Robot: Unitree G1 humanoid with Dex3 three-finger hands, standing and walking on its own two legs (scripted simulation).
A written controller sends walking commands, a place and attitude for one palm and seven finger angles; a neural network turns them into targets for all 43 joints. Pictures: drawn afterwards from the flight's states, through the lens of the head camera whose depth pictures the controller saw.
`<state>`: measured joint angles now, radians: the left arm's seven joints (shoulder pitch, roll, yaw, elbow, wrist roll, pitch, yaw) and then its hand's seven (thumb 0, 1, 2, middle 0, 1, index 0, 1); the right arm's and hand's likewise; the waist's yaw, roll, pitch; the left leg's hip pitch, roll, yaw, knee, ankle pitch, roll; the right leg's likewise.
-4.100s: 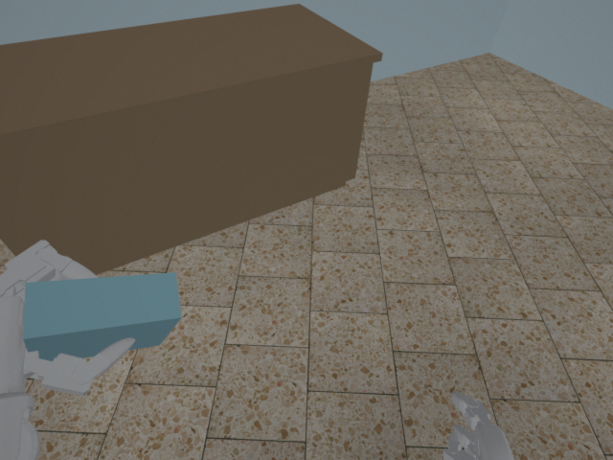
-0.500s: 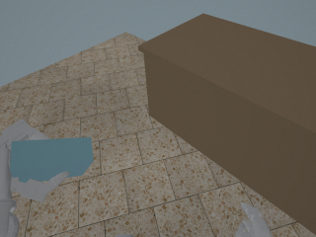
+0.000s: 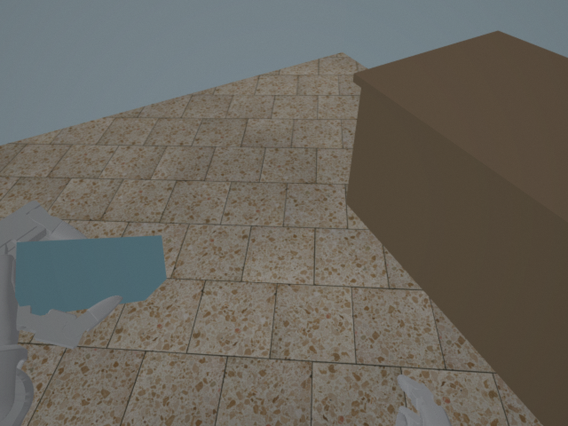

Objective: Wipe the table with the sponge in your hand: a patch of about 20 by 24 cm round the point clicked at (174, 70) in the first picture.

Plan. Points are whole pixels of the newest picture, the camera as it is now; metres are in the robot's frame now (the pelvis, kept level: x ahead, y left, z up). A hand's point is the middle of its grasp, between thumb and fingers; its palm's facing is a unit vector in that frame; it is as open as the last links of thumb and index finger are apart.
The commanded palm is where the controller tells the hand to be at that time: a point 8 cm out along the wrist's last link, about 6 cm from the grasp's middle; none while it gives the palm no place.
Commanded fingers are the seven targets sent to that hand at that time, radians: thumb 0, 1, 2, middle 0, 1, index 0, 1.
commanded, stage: walk to a spot facing it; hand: left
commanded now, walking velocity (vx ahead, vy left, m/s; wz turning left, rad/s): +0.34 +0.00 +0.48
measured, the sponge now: (113, 274) +0.23 +0.21 +0.17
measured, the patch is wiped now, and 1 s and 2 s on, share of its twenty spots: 0.00 0.00 0.00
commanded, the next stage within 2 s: turn to face it in 1.00 s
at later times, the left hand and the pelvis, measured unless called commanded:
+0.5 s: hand (47, 252) +0.25 +0.28 +0.18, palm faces +0.59 -0.72 -0.37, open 9.3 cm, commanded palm +0.17 +0.31 +0.19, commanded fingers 0.00 0.10 1.30 -1.20 -1.60 -1.20 -1.60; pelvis +0.07 +0.00 +0.00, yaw +11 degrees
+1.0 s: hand (82, 202) +0.32 +0.28 +0.18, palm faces +0.65 -0.61 -0.46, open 9.3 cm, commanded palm +0.24 +0.30 +0.19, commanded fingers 0.00 0.10 1.30 -1.20 -1.60 -1.20 -1.60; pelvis +0.21 -0.02 +0.01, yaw +23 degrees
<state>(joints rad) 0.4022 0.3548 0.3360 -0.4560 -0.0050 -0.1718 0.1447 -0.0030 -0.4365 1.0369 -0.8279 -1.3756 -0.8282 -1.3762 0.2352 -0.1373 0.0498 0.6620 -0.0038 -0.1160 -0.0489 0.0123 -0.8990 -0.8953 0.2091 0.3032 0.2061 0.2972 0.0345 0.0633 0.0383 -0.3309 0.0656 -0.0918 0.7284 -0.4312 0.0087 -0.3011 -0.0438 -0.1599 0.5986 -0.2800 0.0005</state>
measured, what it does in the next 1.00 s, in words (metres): walks ahead, turning left: left foot, then right foot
